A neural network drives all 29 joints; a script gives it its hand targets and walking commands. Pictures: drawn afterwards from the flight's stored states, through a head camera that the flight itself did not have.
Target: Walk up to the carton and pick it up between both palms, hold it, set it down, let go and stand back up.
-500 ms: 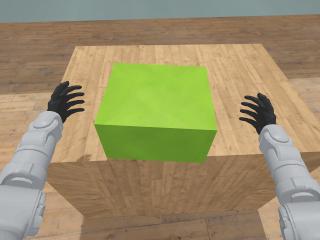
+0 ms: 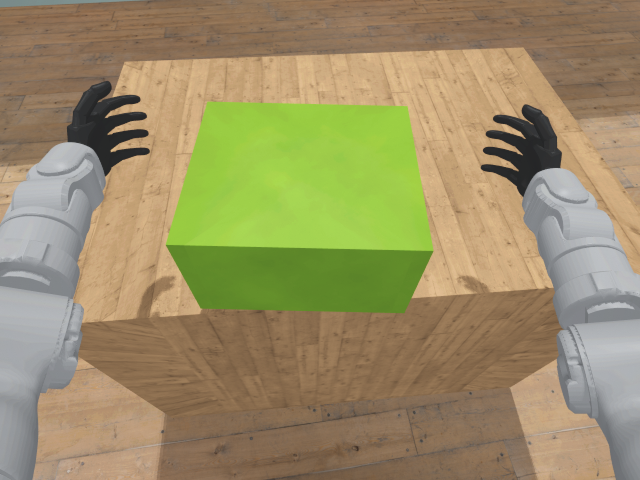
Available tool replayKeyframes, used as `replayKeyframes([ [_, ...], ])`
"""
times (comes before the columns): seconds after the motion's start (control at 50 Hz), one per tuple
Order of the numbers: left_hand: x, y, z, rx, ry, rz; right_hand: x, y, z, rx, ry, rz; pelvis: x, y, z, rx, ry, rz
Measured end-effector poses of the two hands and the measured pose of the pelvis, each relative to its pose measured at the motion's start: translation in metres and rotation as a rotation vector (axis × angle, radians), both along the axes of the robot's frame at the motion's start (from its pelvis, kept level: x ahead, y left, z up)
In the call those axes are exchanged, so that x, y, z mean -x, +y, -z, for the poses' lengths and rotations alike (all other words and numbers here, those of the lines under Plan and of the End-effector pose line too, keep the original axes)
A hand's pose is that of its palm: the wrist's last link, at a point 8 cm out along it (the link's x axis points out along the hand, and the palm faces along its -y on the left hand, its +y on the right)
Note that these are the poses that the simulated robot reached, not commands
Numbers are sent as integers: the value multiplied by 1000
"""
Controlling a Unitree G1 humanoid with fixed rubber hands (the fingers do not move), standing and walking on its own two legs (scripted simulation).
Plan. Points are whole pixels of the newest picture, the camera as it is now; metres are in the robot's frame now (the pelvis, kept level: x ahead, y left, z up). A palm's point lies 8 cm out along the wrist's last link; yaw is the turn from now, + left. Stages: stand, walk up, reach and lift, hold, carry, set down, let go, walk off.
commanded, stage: reach and lift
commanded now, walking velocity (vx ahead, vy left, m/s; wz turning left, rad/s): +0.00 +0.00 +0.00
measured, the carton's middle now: (305, 206) +0.50 +0.00 +0.00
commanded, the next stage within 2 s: none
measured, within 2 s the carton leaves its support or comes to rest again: neither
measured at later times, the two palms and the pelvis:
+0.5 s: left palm (120, 159) +0.50 +0.24 +0.11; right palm (508, 180) +0.46 -0.27 +0.09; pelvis +0.00 +0.00 +0.00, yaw +1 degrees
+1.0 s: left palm (141, 178) +0.50 +0.22 +0.07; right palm (503, 195) +0.45 -0.27 +0.07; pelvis +0.00 -0.01 -0.01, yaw +1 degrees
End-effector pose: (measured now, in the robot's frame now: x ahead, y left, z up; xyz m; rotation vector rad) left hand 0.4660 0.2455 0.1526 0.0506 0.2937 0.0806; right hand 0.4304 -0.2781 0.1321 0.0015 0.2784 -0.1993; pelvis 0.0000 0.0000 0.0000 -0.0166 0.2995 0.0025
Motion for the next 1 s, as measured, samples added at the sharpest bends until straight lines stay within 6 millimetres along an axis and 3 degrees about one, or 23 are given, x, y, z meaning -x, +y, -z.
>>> replayKeyframes([
  [0.3,-34,-4,-16,7,13,-11,-33,-1,-16,-1,18,9,-3,0,1,-1,86,-7],
  [0.4,-36,-6,5,10,39,2,-34,3,4,-14,36,5,-4,-1,1,-2,103,-14],
  [0.54,-29,-10,55,-1,63,20,-25,10,55,-35,54,2,-4,-1,4,-3,172,-18],
  [0.64,-29,-14,74,-23,56,21,-24,8,76,-36,45,4,-2,-1,8,-2,233,-15],
  [0.76,-33,-21,83,-29,39,30,-26,4,80,-32,15,8,1,-3,12,-1,280,-17],
  [1.0,-30,-23,79,-30,18,40,-20,7,65,-24,-4,6,5,-6,11,-4,268,-11],
])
